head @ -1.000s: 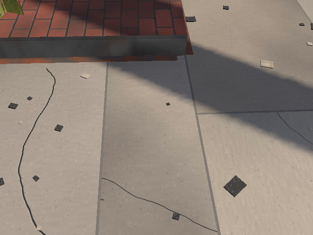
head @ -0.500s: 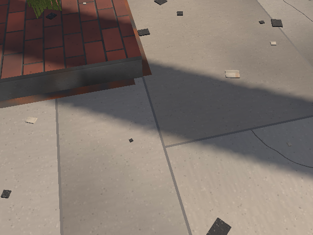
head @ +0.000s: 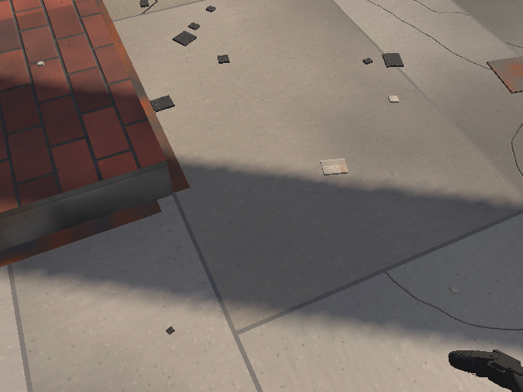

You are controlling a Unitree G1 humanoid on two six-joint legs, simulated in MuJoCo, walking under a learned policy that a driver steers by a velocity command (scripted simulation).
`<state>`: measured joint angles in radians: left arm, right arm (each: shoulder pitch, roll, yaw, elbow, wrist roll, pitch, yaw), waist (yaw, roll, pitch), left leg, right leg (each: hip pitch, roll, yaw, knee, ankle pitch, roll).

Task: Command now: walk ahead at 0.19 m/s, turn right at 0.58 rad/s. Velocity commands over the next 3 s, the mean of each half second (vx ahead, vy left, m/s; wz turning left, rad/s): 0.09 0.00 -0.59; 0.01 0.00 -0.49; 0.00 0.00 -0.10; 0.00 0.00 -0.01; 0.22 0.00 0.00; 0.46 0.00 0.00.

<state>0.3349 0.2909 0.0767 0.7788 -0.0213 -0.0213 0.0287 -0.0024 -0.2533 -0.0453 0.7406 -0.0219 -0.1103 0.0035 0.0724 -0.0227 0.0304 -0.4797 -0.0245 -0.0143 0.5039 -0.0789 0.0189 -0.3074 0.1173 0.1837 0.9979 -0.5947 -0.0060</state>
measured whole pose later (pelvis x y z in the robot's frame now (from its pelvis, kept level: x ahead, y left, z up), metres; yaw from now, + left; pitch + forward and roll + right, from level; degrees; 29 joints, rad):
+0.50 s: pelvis +0.06 -0.03 +0.01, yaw -18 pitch +2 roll +2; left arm 0.20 0.30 0.08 0.61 0.01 0.02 0.01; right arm 0.09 -0.33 -0.08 0.80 0.00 0.01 -0.02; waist -0.01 0.04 0.05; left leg -0.51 0.05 0.03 1.01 -0.48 -0.05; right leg -0.34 0.01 0.02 0.54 -0.24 -0.04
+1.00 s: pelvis +0.08 -0.01 +0.02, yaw -32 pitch +1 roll -1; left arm 0.18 0.34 0.09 0.62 0.00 0.05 0.03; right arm 0.16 -0.26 -0.06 0.75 -0.01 -0.01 0.00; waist -0.02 -0.04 0.03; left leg -0.26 0.00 -0.02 0.47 -0.24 0.02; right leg -0.48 0.10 0.16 1.06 -0.48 0.06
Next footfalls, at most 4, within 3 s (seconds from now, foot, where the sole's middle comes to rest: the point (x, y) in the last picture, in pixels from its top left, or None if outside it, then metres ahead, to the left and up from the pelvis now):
0.40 right None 0.09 -0.14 -0.76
0.84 left None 0.18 0.06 -0.76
1.16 right None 0.01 -0.15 -0.76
2.78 right None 0.37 -0.35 -0.76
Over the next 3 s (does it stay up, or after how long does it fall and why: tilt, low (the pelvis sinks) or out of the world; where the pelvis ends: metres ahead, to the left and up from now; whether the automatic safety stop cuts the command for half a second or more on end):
stays up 0.36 -0.25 0.02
